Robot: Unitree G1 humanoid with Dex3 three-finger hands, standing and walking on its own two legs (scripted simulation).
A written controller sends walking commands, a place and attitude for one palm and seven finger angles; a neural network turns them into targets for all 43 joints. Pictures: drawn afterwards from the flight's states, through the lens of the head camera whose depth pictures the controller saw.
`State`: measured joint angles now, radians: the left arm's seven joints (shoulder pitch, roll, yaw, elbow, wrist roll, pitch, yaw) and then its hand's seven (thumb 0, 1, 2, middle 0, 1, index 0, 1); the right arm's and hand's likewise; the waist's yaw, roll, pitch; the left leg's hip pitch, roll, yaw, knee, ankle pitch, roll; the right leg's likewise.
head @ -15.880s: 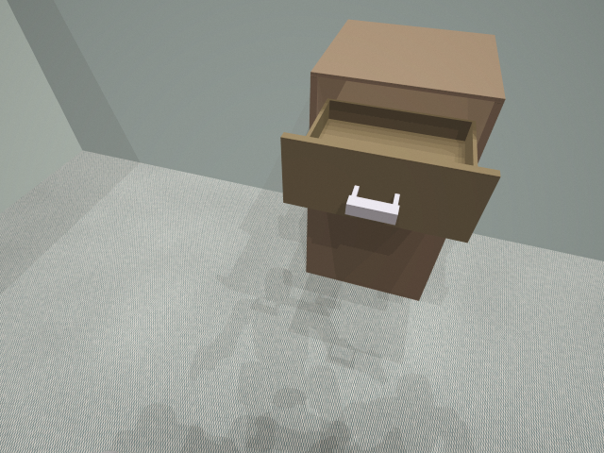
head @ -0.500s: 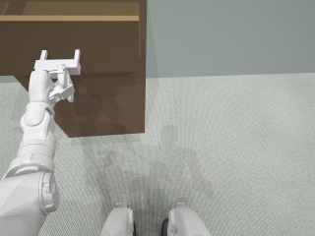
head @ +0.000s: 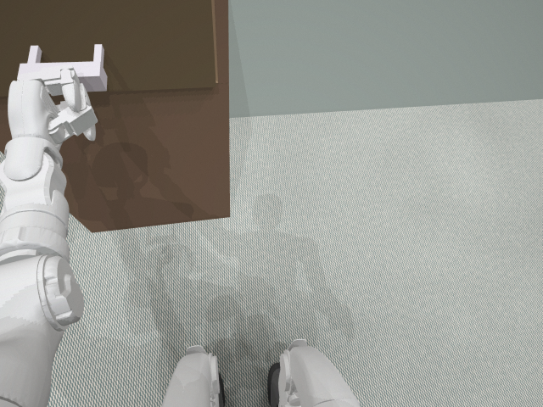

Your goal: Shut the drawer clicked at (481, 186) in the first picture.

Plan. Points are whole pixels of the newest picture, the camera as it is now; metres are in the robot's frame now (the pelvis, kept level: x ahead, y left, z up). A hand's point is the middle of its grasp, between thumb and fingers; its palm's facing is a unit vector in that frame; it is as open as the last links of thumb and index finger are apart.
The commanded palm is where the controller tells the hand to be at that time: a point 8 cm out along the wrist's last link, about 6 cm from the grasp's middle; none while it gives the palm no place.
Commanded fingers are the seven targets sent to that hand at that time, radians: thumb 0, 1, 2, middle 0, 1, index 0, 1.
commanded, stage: push the drawer shut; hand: left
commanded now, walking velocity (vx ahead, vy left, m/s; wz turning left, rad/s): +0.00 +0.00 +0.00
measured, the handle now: (66, 65) +0.60 +0.25 +0.07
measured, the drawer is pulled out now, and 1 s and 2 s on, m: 0.02 0.00 0.00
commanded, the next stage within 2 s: pull the fist back off the drawer in 0.42 s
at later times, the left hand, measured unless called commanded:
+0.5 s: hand (83, 98) +0.54 +0.22 +0.07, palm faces +0.10 -0.99 -0.05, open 3.2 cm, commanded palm +0.57 +0.24 +0.07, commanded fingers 0.00 0.90 0.90 -1.40 -1.60 -1.40 -1.60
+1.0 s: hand (86, 100) +0.53 +0.22 +0.07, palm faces +0.09 -0.99 -0.04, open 3.2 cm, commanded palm +0.52 +0.24 +0.07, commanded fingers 0.00 0.90 0.90 -1.40 -1.60 -1.40 -1.60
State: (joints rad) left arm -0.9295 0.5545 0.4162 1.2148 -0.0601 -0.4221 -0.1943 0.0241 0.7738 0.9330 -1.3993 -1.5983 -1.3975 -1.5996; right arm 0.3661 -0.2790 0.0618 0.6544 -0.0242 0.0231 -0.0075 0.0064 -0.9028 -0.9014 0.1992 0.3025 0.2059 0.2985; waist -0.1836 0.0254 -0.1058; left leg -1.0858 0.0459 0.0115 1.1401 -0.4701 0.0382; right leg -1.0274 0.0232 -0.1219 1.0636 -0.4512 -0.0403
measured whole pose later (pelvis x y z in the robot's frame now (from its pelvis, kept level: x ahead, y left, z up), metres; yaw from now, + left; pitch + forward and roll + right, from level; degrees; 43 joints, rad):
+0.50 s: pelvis -0.01 +0.00 -0.01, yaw +0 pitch +26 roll -5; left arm -1.09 0.64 0.38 1.31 -0.02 -0.38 -0.17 0.04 0.67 0.97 -1.40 -1.60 -1.40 -1.60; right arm 0.38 -0.28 0.09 0.67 -0.04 0.01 -0.01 0.00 -0.90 -0.90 0.20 0.30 0.21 0.30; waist -0.23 0.03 -0.10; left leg -1.19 0.04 -0.02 1.18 -0.45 0.04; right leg -1.11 0.02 -0.15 1.08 -0.43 -0.04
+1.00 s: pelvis -0.02 +0.01 -0.01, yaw +0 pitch +26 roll -5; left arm -1.06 0.63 0.41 1.25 -0.03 -0.36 -0.17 0.04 0.74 0.93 -1.40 -1.60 -1.40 -1.60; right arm 0.41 -0.28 0.08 0.65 -0.04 0.01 0.01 0.01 -0.90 -0.90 0.20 0.30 0.21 0.30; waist -0.23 0.03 -0.10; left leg -1.19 0.05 0.00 1.18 -0.45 0.05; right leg -1.12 0.02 -0.13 1.08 -0.42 -0.03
